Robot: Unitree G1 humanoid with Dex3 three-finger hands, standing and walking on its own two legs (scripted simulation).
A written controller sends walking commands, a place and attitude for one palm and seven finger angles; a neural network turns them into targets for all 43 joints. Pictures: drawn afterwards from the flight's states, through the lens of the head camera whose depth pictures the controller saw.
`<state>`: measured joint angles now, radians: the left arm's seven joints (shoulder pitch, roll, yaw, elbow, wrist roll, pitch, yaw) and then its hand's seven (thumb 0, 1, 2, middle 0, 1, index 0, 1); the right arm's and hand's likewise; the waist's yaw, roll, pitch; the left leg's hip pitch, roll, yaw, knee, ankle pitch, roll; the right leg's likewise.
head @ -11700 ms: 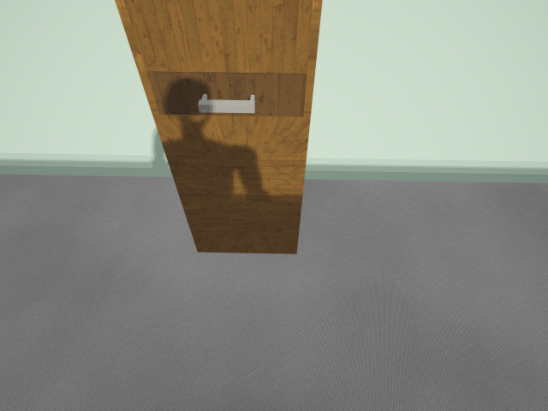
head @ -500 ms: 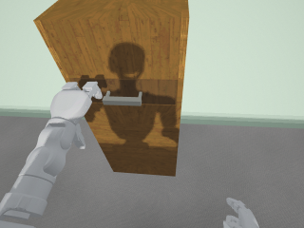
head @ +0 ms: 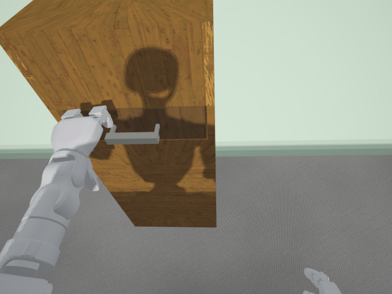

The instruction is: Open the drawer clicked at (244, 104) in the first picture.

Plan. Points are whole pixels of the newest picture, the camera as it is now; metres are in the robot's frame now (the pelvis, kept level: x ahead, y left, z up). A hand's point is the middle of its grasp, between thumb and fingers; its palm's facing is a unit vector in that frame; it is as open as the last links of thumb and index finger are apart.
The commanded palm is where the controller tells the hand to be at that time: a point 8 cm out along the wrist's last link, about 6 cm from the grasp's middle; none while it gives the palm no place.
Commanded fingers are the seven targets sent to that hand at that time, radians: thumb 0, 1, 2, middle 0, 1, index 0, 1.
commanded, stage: move the hooked fingers above the handle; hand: left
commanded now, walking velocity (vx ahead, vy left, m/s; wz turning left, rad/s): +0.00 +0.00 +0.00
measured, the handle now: (133, 132) +0.50 +0.22 +0.01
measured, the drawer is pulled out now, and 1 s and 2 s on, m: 0.00 0.00 0.00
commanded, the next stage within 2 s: none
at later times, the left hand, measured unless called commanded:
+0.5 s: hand (111, 139) +0.43 +0.24 +0.06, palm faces -0.09 -0.02 -1.00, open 13.8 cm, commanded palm +0.42 +0.21 +0.13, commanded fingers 0.00 -0.50 0.30 -0.30 -1.20 -0.30 -1.20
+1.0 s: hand (142, 126) +0.46 +0.16 +0.08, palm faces +0.02 -0.01 -1.00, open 13.4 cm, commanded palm +0.43 +0.23 +0.12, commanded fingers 0.00 -0.50 0.30 -0.30 -1.20 -0.30 -1.20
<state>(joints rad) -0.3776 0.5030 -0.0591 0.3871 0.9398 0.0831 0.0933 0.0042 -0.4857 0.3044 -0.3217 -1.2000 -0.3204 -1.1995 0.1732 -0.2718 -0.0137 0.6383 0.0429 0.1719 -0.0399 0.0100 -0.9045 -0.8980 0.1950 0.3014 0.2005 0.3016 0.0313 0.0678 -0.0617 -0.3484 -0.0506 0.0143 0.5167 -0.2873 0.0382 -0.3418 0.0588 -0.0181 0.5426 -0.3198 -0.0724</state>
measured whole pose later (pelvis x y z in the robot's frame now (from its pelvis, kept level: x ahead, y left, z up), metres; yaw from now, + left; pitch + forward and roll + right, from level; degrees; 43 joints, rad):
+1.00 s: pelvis -0.01 +0.01 +0.00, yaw -3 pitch +10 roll +1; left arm -0.78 0.36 -0.16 0.91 1.01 0.15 0.26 0.00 -0.49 0.30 -0.40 -1.25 -0.38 -1.27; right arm 0.22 -0.22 0.03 0.68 0.07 0.21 -0.09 0.01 -0.90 -0.90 0.20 0.30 0.20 0.30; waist -0.07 0.05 -0.09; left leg -0.43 -0.04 0.08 0.53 -0.28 0.06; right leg -0.44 0.07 0.04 0.57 -0.30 -0.05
